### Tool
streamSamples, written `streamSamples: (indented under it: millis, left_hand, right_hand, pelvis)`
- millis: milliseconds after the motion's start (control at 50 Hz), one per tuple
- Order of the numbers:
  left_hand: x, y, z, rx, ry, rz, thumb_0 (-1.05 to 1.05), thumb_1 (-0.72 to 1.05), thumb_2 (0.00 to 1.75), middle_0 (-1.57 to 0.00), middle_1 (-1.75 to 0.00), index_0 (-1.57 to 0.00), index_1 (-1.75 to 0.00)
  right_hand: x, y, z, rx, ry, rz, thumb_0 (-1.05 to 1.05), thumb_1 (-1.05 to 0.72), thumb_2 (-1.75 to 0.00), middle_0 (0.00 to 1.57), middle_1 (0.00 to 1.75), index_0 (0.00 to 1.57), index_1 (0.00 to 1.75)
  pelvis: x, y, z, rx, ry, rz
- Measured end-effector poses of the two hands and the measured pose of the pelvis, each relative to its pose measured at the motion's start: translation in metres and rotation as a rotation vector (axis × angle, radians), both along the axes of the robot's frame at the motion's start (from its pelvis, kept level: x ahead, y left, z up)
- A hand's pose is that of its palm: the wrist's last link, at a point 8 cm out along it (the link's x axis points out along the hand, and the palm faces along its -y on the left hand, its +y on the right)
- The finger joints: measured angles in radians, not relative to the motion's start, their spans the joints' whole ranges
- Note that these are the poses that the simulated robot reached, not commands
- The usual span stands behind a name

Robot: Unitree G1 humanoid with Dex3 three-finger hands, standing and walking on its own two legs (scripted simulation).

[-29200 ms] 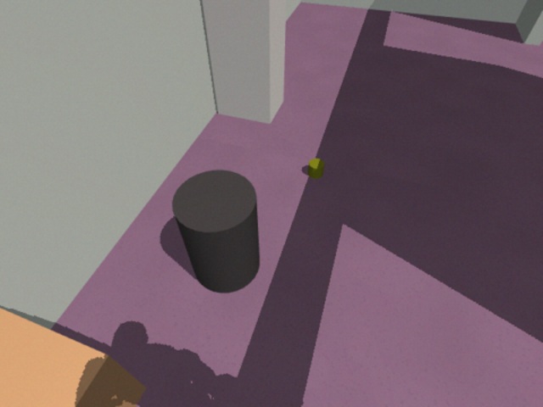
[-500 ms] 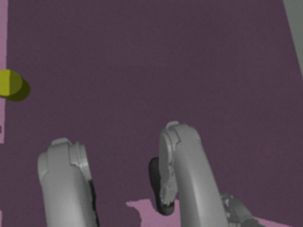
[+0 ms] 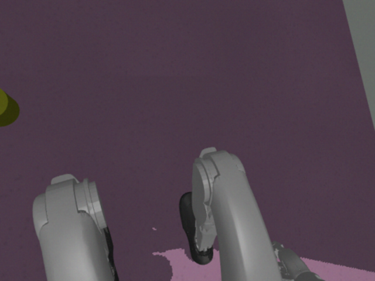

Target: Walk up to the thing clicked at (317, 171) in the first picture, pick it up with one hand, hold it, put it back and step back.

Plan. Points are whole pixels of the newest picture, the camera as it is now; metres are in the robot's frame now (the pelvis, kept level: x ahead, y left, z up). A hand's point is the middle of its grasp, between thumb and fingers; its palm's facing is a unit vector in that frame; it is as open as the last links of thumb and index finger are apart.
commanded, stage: rise first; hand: left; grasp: from above
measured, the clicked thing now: out of the picture +0.49 +0.37 -0.28
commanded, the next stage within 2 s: none
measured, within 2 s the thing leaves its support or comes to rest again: neither
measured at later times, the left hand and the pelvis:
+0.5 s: hand out of the picture +0.44 +0.40 -0.17, palm faces -0.43 -0.14 -0.89, open 14.3 cm; pelvis +0.00 +0.00 -0.01, yaw -1 degrees
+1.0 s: hand out of the picture +0.44 +0.41 -0.17, palm faces -0.42 -0.13 -0.90, open 14.3 cm; pelvis +0.00 +0.00 -0.01, yaw -1 degrees
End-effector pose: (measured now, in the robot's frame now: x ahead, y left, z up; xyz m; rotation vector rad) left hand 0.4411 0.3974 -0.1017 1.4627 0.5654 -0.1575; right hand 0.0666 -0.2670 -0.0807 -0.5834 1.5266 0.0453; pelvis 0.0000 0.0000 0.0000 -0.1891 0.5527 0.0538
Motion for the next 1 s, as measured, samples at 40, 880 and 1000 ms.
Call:
streamSamples:
  millis: [40, 880, 1000]
  left_hand:
    - [0.000, 0.000, -0.001, -0.004, -0.001, 0.003, 0.00, -0.56, 1.03, -0.07, -1.02, -0.06, -1.02]
    - [0.000, 0.010, -0.014, -0.012, -0.006, 0.002, 0.00, -0.57, 1.04, -0.08, -1.01, -0.07, -1.03]
    - [0.001, 0.011, -0.013, -0.004, -0.013, 0.006, 0.00, -0.57, 1.04, -0.08, -1.01, -0.07, -1.03]
  right_hand:
    - [0.001, 0.000, -0.001, 0.000, -0.002, 0.004, 0.00, -0.91, -0.90, 0.20, 0.30, 0.20, 0.30]
    - [0.001, 0.004, 0.002, -0.014, -0.004, 0.042, 0.00, -0.91, -0.90, 0.20, 0.30, 0.20, 0.30]
    - [0.002, 0.004, 0.002, -0.011, -0.011, 0.038, 0.00, -0.91, -0.90, 0.20, 0.30, 0.20, 0.30]
  pelvis:
    - [0.000, 0.000, -0.001, -0.001, -0.001, -0.001]
    - [-0.003, 0.003, -0.007, -0.022, -0.031, -0.007]
    - [-0.003, 0.003, -0.007, -0.022, -0.029, -0.006]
